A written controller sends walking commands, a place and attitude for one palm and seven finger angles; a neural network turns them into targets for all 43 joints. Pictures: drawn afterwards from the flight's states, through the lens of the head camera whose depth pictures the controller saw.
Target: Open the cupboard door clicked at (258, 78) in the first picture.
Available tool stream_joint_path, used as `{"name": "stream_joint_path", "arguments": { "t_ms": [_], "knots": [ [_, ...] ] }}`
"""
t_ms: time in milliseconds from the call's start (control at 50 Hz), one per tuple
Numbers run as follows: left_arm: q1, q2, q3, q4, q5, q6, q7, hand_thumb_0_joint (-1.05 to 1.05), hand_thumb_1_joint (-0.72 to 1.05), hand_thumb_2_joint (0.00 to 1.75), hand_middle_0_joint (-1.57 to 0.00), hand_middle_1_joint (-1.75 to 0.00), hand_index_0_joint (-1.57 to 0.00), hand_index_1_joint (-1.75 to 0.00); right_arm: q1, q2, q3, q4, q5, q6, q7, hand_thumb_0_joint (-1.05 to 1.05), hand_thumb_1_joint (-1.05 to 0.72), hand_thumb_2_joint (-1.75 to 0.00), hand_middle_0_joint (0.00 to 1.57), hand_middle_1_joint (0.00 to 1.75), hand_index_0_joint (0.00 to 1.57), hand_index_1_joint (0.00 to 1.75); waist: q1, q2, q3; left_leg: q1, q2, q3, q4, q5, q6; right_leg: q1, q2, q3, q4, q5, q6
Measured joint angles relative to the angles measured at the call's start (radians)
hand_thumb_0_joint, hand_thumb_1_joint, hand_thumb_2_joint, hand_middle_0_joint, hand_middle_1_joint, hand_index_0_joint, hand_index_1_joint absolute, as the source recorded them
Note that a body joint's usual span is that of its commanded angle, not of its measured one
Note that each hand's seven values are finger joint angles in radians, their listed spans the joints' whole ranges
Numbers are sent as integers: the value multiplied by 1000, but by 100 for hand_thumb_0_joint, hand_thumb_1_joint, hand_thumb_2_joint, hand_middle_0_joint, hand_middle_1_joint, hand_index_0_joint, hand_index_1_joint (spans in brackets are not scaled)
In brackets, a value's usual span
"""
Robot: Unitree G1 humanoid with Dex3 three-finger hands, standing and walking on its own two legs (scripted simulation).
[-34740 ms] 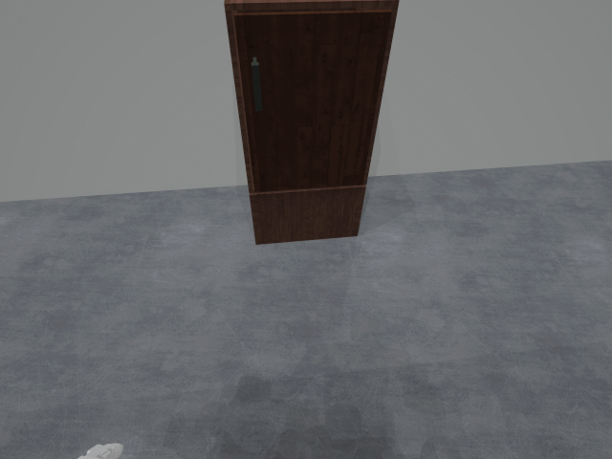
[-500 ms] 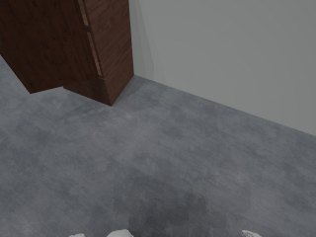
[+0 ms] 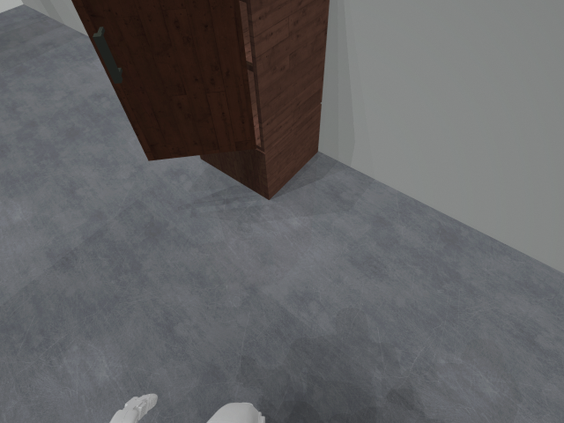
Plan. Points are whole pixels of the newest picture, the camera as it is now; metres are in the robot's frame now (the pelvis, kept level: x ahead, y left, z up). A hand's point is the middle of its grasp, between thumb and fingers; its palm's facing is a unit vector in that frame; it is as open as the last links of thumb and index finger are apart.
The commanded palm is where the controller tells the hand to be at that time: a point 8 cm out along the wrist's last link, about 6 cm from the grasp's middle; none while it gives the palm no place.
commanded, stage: turn to face it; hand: left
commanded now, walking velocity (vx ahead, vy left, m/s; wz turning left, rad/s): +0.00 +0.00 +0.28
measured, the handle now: (109, 55) +0.98 +0.51 -0.01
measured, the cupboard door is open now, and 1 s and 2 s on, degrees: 46 46 46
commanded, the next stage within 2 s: take the last steps up to it in 0.12 s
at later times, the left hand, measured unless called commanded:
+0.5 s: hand out of the picture +0.05 +0.22 -0.16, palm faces +0.21 -0.95 -0.23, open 7.4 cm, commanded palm none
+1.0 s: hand out of the picture +0.12 +0.29 -0.17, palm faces +0.27 -0.94 -0.19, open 7.4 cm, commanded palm none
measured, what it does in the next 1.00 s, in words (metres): walks ahead: left foot, then right foot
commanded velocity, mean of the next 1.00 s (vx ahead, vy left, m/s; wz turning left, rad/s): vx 0.24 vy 0.08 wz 0.12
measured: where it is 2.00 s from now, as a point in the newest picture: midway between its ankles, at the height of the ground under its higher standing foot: (239, 331)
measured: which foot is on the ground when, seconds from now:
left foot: up 0.00-0.18, down 0.20-0.48, up 0.50-0.80, down 0.82-1.00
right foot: down 0.00-0.20, up 0.22-0.48, down 0.50-0.82, up 0.84-1.00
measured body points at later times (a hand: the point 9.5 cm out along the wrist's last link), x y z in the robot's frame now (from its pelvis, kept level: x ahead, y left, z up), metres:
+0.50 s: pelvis +0.03 +0.01 +0.00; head +0.05 +0.00 +0.45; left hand +0.04 +0.27 -0.14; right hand +0.13 -0.22 -0.16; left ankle +0.00 +0.12 -0.73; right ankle +0.05 -0.11 -0.74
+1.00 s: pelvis +0.15 +0.10 +0.01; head +0.19 +0.12 +0.45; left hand +0.11 +0.34 -0.15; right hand +0.24 -0.11 -0.14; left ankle +0.12 +0.21 -0.73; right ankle +0.15 -0.01 -0.66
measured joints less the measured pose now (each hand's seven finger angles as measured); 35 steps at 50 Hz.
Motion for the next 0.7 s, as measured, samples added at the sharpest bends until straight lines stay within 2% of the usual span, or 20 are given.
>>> {"name": "stream_joint_path", "arguments": {
  "t_ms": [40, 120, 180, 200, 220, 260, 320, 360, 420, 480, 500, 540, 600, 640, 700],
  "knots": [
    [16, -10, -3, 9, 2, 1, 1, 0, 91, 90, -20, -30, -20, -30, -7, 4, 2, 3, 1, 1, 3, 1, -91, -90, 20, 30, 20, 30, -1, -18, 3, -1, 14, 39, 14, 2, -11, 22, -17, -14, -28, 9, 4],
    [45, -14, -7, 32, 6, -6, -4, 0, 90, 90, -20, -30, -20, -30, -25, 22, 16, 7, 6, -10, 6, 1, -91, -90, 20, 30, 19, 30, 14, -62, 11, 70, 27, 91, -194, 13, -17, 46, -48, -39, -51, 12, 12],
    [71, -8, -3, 56, -1, -5, -7, 0, 90, 90, -20, -30, -20, -30, -37, 31, 30, 7, 6, -28, 6, 1, -91, -90, 20, 30, 19, 30, 23, -78, 10, 157, 30, 108, -428, 156, -6, 39, -60, -63, -9, -17, 28],
    [82, -6, -1, 62, -6, 0, -9, 0, 90, 90, -20, -30, -20, -30, -36, 29, 33, 4, 3, -38, 7, 1, -91, -90, 20, 30, 19, 30, 24, -72, 2, 174, 38, 101, -482, 244, 18, 23, -58, -73, 29, -36, 34],
    [82, 3, 2, 73, -10, 10, -8, 0, 90, 90, -20, -30, -20, -30, -41, 37, 34, 5, -1, -45, 4, 1, -91, -90, 20, 30, 19, 30, 29, -85, 4, 166, 31, 101, -466, 244, 40, 0, -63, -59, 88, -98, 45],
    [78, 18, 7, 98, -11, 35, -4, 0, 90, 90, -20, -30, -20, -30, -46, 51, 43, 7, -8, -51, -5, 1, -91, -90, 20, 30, 20, 30, 39, -100, 7, 164, 23, 100, -442, 193, 62, -50, -48, -9, 229, -203, 53],
    [65, 25, 15, 125, -9, 49, -11, 1, 91, 90, -20, -30, -20, -30, -34, 62, 52, 7, -14, -63, -20, 1, -91, -90, 20, 30, 20, 30, 41, -85, 1, 181, 25, 79, -474, 187, 63, -105, -20, 22, 366, -221, 52],
    [58, 23, 17, 128, -7, 44, -20, 1, 91, 90, -20, -30, -20, -30, -18, 65, 55, 13, -14, -71, -23, 1, -91, -90, 20, 30, 20, 30, 42, -67, -5, 199, 28, 65, -506, 206, 60, -117, -10, 22, 374, -208, 48],
    [53, 15, 17, 121, -5, 29, -33, 1, 91, 90, -20, -30, -20, -30, 11, 62, 55, 29, -15, -72, -19, 0, -91, -90, 21, 30, 20, 30, 40, -36, -20, 219, 32, 47, -531, 214, 57, -91, 0, 7, 264, -186, 40],
    [63, 10, 17, 103, -1, -1, -42, 1, 91, 90, -20, -30, -20, -30, 49, 57, 49, 47, -8, -62, -13, 0, -91, -90, 21, 30, 20, 30, 37, -22, -39, 208, 24, 32, -481, 177, 52, -4, 8, -10, 42, -117, 29],
    [69, 13, 19, 95, 3, -16, -41, 1, 91, 90, -20, -30, -20, -30, 62, 58, 46, 51, -4, -58, -10, 1, -91, -90, 21, 30, 20, 30, 41, -34, -46, 182, 11, 39, -419, 112, 51, 10, -4, 0, -15, -66, 13],
    [74, -5, 17, 97, 4, -32, -33, 0, 91, 90, -20, -30, -20, -30, 70, 42, 37, 69, -7, -39, 0, 1, -91, -90, 21, 30, 20, 30, 44, -12, -39, 108, 15, 29, -214, 26, 44, 14, -8, -22, 16, -1, 0],
    [120, -25, 13, 115, 4, -44, -21, 0, 91, 90, -20, -30, -20, -30, 66, 29, 22, 86, -13, -18, 17, 1, -91, -90, 21, 30, 20, 30, 42, -10, -50, -2, 40, 47, 5, 110, 23, 63, -19, -37, -40, 0, 9],
    [149, -32, 11, 137, 5, -48, -20, 0, 91, 90, -20, -30, -20, -30, 61, 29, 17, 80, -13, -21, 25, 1, -91, -90, 20, 30, 20, 30, 35, -28, -57, -42, 69, 70, 10, 178, 7, 102, -34, -42, -111, 22, 25],
    [178, -35, 8, 170, 8, -55, -24, 0, 91, 90, -20, -30, -20, -30, 53, 35, 13, 66, -8, -37, 34, 1, -91, -90, 20, 30, 20, 30, 35, -62, -54, -41, 97, 103, -144, 219, -5, 152, -65, -51, -189, 42, 41]
  ]
}}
